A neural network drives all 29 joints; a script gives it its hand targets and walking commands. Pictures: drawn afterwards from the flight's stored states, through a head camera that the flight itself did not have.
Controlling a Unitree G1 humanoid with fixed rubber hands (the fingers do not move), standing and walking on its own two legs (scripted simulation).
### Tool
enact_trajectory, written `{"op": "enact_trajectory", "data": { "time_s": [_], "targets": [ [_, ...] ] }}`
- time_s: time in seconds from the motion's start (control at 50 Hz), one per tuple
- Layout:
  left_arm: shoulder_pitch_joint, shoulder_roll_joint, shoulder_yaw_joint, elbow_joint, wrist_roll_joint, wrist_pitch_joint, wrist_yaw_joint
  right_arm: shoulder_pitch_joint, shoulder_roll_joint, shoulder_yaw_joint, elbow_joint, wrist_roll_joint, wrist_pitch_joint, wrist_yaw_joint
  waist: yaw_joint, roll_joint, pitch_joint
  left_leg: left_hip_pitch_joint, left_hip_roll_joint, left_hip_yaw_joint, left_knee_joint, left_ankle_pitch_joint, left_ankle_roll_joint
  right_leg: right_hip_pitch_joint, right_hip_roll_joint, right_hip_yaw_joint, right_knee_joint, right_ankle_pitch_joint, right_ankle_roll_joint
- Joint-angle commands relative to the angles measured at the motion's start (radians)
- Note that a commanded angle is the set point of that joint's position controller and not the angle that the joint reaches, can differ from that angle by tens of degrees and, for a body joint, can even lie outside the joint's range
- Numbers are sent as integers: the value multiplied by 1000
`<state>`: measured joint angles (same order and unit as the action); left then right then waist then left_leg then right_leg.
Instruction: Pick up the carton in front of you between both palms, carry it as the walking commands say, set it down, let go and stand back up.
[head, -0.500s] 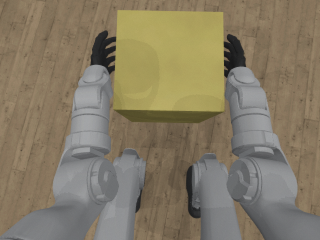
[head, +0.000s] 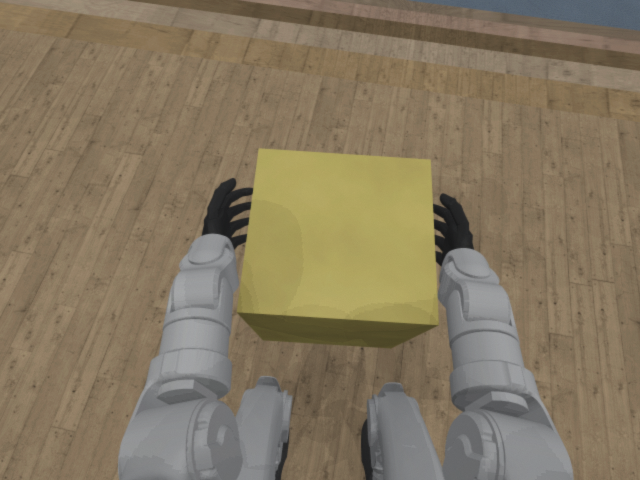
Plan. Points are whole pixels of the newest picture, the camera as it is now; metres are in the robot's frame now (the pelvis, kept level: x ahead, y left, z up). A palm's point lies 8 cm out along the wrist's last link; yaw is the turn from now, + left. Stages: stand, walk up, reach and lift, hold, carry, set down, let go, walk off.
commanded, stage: reach and lift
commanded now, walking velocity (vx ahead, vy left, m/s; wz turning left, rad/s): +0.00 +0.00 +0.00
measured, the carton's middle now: (334, 263) +0.41 +0.00 -0.10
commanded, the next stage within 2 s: hold in 1.76 s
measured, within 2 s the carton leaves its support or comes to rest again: neither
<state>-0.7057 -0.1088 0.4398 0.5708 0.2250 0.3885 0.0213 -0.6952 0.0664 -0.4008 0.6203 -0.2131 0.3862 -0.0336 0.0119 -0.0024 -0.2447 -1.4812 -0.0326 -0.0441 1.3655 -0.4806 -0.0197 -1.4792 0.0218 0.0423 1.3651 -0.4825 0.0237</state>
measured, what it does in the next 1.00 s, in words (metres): rises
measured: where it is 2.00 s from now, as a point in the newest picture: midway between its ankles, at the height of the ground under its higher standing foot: outside the picture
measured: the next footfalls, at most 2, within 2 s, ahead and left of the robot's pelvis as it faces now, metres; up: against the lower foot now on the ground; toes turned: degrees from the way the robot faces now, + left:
none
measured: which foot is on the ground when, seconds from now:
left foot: down 0.00-1.00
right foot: down 0.00-1.00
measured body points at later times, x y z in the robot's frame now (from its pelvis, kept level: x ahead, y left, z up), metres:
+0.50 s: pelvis +0.04 +0.00 +0.12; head +0.09 +0.00 +0.57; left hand +0.38 +0.15 +0.11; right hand +0.37 -0.15 +0.10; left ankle +0.06 +0.12 -0.58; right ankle +0.06 -0.13 -0.58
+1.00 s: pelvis +0.04 +0.00 +0.16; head +0.01 +0.00 +0.60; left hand +0.35 +0.14 +0.19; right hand +0.34 -0.16 +0.17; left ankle +0.06 +0.12 -0.58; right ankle +0.06 -0.13 -0.58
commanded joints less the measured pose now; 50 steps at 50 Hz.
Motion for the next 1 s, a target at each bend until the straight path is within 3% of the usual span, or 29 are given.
{"op": "enact_trajectory", "data": {
  "time_s": [0.0, 0.02, 0.06, 0.16, 0.18, 0.2, 0.22, 0.24, 0.26, 0.28, 0.36, 0.38, 0.42, 0.44, 0.48, 0.54, 0.56, 0.64, 0.66, 0.7, 0.74, 0.78, 0.8, 0.86, 0.88, 0.92, 0.94, 0.96, 0.98],
  "targets": [
    [-541, -1095, -619, 26, -176, -11, -225, -618, 1085, 587, -42, 180, -37, 255, -35, 12, -777, 520, -128, 19, -196, 331, 2, 505, 144, -29, -195, 300, -27],
    [-502, -1090, -644, 36, -167, -17, -219, -601, 1131, 605, -40, 180, -39, 257, 28, -4, -768, 592, -128, 25, -226, 340, 0, 518, 147, -40, -189, 306, -5],
    [-454, -1095, -639, 29, -159, -17, -219, -537, 1137, 622, -18, 196, -32, 257, -5, 3, -708, 563, -119, 26, -247, 266, 10, 623, 141, -15, -234, 266, -12],
    [-303, -1051, -615, 76, -115, 6, -221, -422, 1119, 609, -37, 165, -25, 253, 28, 28, -531, 651, -121, 14, -363, 248, 12, 693, 116, 29, -377, 232, -24],
    [-323, -1086, -604, 82, -109, -4, -219, -369, 1064, 581, 3, 126, -20, 247, -19, -6, -481, 725, -107, -22, -407, 307, 22, 640, 125, 6, -389, 301, -24],
    [-276, -1095, -608, 79, -116, -10, -220, -425, 1099, 626, -45, 173, -32, 237, 68, 3, -518, 761, -115, -12, -413, 335, 31, 703, 113, 25, -397, 286, -21],
    [-286, -1094, -615, 70, -128, -13, -225, -397, 1083, 642, -91, 142, -24, 231, -15, -75, -506, 743, -102, -19, -413, 336, 33, 760, 127, 9, -425, 320, -16],
    [-320, -1115, -646, 42, -145, -17, -226, -363, 1068, 611, -83, 134, -33, 235, -54, -17, -500, 829, -107, -19, -446, 378, 26, 772, 120, 22, -442, 373, -24],
    [-248, -1088, -652, 14, -134, -16, -228, -333, 1126, 656, -87, 170, -17, 234, 45, -24, -500, 859, -120, -8, -467, 408, 27, 818, 118, 40, -472, 385, -13],
    [-270, -1081, -666, -24, -145, -16, -231, -354, 1112, 652, -116, 173, -24, 237, -4, -32, -544, 854, -108, -14, -478, 412, 25, 880, 114, 32, -490, 402, -23],
    [-216, -1033, -684, -39, -160, 4, -222, -244, 1105, 629, -67, 131, 5, 238, -21, -29, -362, 902, -93, -31, -580, 325, 23, 959, 102, 43, -572, 346, -39],
    [-163, -1046, -641, 46, -104, 30, -223, -261, 1088, 633, -83, 142, 17, 236, 30, 13, -320, 938, -93, -14, -632, 334, 27, 983, 97, 53, -606, 372, -24],
    [-151, -1080, -719, -56, -188, 24, -230, -139, 1074, 654, -78, 130, 35, 247, -62, -42, -354, 1055, -82, -50, -650, 466, 19, 1058, 106, 42, -648, 481, -30],
    [-102, -1043, -737, -75, -178, 28, -228, -215, 1110, 698, -174, 180, 24, 249, 24, 0, -402, 1081, -82, -47, -668, 530, 19, 1087, 103, 34, -647, 479, -16],
    [-88, -1063, -738, -95, -141, 53, -226, -168, 1065, 664, -109, 152, 45, 259, -7, 57, -311, 1087, -80, -43, -702, 485, 12, 1142, 92, 53, -697, 488, -36],
    [-20, -1110, -761, -80, -166, 71, -241, -114, 1115, 771, -266, 194, 60, 250, 12, -5, -299, 1148, -80, -29, -749, 549, 24, 1252, 91, 61, -759, 559, -14],
    [-67, -1102, -784, -101, -180, 79, -240, -95, 1066, 737, -249, 166, 73, 248, -58, -18, -241, 1202, -69, -43, -770, 539, 22, 1204, 81, 58, -774, 542, -32],
    [41, -1040, -759, -147, -176, 132, -241, -86, 1088, 760, -297, 206, 140, 253, 10, -15, -154, 1263, -64, -32, -862, 442, 33, 1307, 67, 53, -845, 464, -12],
    [37, -1064, -783, -149, -193, 142, -241, -20, 1042, 758, -287, 176, 145, 262, -35, 13, -66, 1320, -43, -60, -887, 472, 26, 1242, 78, 45, -889, 408, -40],
    [21, -1067, -772, -162, -180, 172, -240, -111, 1027, 743, -323, 195, 158, 258, 14, 49, -102, 1314, -48, -57, -927, 485, 24, 1358, 76, 51, -910, 453, -37],
    [-4, -1018, -749, -217, -186, 187, -254, -36, 1020, 709, -305, 148, 194, 256, -27, 20, -6, 1320, -43, -49, -956, 368, 20, 1330, 65, 43, -959, 365, -49],
    [-5, -1001, -709, -168, -141, 218, -254, -89, 1011, 702, -267, 160, 219, 264, 3, 29, 113, 1289, -60, -25, -979, 299, 19, 1354, 65, 44, -967, 315, -32],
    [-77, -1028, -716, -183, -174, 209, -256, -74, 991, 656, -245, 128, 207, 277, -43, 10, 91, 1314, -44, -47, -992, 249, 28, 1309, 63, 42, -982, 266, -42],
    [-69, -984, -639, -126, -129, 217, -262, -177, 998, 651, -277, 143, 207, 280, 8, -10, 57, 1352, -42, -43, -985, 252, 35, 1341, 63, 25, -989, 228, -44],
    [-151, -1033, -672, -151, -129, 216, -262, -193, 998, 673, -295, 130, 205, 279, -62, 30, 73, 1354, -39, -43, -978, 200, 24, 1339, 48, 48, -989, 216, -56],
    [-158, -997, -679, -154, -153, 203, -278, -215, 1058, 672, -262, 159, 205, 278, 13, 6, 48, 1314, -38, -39, -985, 217, 44, 1387, 47, 40, -970, 231, -48],
    [-157, -1020, -655, -115, -131, 206, -275, -267, 1042, 683, -300, 155, 198, 281, -5, -36, 29, 1323, -50, -26, -982, 221, 40, 1398, 53, 24, -982, 233, -27],
    [-93, -985, -643, -126, -81, 217, -268, -274, 1045, 666, -265, 172, 212, 285, 52, 18, 94, 1285, -51, -16, -989, 207, 45, 1383, 47, 36, -984, 217, -32],
    [-131, -1017, -628, -161, -89, 217, -267, -236, 1037, 624, -242, 123, 213, 283, -1, 14, 64, 1320, -48, -21, -965, 241, 38, 1385, 42, 52, -997, 237, -47]
  ]
}}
